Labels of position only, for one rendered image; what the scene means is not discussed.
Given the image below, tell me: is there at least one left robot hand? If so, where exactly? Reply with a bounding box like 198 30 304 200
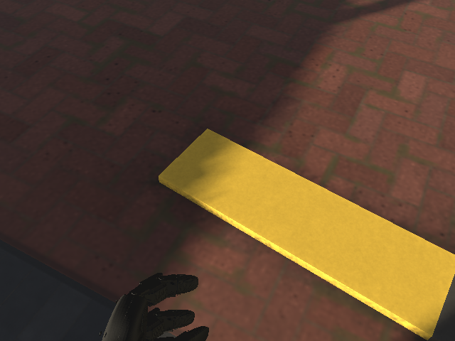
100 273 209 341

